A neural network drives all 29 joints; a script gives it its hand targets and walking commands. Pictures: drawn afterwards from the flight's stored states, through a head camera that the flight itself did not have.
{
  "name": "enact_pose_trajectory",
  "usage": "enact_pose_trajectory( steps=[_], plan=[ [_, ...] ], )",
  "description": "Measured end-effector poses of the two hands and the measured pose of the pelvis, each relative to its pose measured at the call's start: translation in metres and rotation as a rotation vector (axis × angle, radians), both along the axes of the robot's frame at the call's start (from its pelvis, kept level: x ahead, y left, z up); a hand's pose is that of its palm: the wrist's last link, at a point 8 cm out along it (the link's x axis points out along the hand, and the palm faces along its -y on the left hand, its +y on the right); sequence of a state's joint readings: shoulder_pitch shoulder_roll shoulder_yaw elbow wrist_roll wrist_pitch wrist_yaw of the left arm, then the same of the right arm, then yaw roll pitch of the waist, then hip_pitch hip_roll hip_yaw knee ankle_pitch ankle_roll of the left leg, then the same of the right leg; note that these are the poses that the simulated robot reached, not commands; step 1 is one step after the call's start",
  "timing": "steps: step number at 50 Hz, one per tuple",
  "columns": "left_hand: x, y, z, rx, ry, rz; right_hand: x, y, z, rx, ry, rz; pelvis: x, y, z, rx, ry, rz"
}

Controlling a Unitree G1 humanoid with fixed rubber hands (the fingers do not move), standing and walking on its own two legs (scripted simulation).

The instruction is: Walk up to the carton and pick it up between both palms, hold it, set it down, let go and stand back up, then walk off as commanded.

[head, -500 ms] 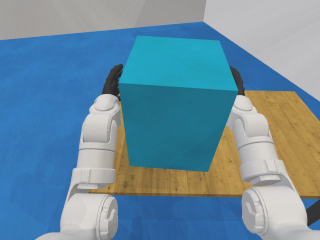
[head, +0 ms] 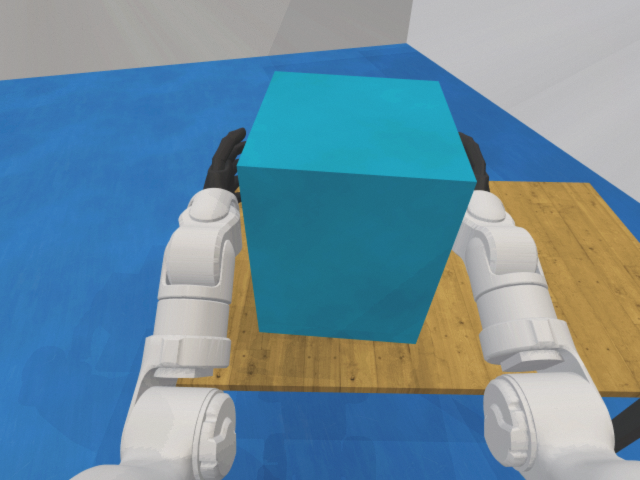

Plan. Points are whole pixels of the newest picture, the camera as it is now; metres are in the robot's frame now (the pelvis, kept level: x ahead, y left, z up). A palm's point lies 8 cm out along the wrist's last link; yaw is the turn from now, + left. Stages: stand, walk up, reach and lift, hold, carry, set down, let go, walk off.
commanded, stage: hold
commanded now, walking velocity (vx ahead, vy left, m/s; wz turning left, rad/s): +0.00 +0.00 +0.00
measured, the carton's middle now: (346, 209) +0.39 +0.01 +0.17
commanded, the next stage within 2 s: set down in 0.20 s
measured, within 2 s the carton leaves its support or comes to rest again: neither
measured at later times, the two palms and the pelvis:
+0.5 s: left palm (229, 177) +0.39 +0.15 +0.22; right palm (475, 197) +0.40 -0.14 +0.19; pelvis +0.00 +0.00 +0.00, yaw +0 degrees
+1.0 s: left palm (240, 223) +0.41 +0.15 +0.13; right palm (454, 232) +0.41 -0.14 +0.12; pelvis +0.02 +0.00 +0.00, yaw +0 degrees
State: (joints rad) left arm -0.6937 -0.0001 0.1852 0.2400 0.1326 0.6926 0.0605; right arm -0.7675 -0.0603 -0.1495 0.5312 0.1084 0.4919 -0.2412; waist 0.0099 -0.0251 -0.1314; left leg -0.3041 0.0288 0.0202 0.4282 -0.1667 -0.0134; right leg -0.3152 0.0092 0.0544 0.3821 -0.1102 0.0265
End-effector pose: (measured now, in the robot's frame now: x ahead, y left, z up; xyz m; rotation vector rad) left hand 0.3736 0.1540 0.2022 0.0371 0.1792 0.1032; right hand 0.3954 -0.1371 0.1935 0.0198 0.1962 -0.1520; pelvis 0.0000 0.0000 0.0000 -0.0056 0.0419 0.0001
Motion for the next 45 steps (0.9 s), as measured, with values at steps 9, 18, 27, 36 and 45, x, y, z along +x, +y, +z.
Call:
enact_pose_trajectory(
  steps=[9, 18, 27, 36, 45],
  plan=[
    [0.0, 0.0, 0.0, 0.0, -0.001, 0.0, 0.0, 0.0, 0.0, 0.0, -0.001, 0.0, 0.0, 0.0, 0.0, 0.0, 0.0, 0.0],
    [0.001, -0.001, 0.009, -0.022, -0.03, -0.003, -0.001, -0.001, 0.003, 0.004, -0.03, -0.003, -0.002, 0.0, 0.0, 0.0, -0.012, 0.0],
    [0.017, -0.008, 0.008, -0.017, -0.074, -0.047, 0.003, -0.008, -0.008, 0.104, -0.085, -0.057, 0.0, -0.004, 0.001, 0.005, -0.04, 0.001],
    [0.03, -0.012, -0.036, -0.038, -0.04, -0.058, 0.011, -0.012, -0.047, 0.095, -0.059, -0.075, 0.005, -0.008, 0.002, 0.011, -0.037, 0.001],
    [0.035, -0.009, -0.067, -0.045, -0.034, -0.046, 0.017, -0.009, -0.071, 0.064, -0.054, -0.064, 0.017, -0.006, 0.003, 0.007, -0.023, 0.001]
  ],
)
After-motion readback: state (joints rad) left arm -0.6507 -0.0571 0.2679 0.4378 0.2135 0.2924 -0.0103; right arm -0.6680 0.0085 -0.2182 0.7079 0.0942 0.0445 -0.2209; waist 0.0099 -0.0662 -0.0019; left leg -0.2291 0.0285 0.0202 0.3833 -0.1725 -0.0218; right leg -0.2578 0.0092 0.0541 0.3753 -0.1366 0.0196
